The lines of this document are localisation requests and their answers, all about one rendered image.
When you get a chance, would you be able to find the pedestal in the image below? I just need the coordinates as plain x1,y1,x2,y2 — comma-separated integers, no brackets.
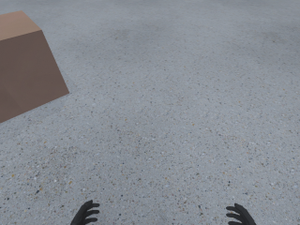
0,10,69,124

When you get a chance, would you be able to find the robot left hand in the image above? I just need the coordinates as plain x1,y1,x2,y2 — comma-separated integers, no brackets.
70,200,100,225

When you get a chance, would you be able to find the robot right hand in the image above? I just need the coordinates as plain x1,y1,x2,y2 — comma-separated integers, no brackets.
226,203,257,225

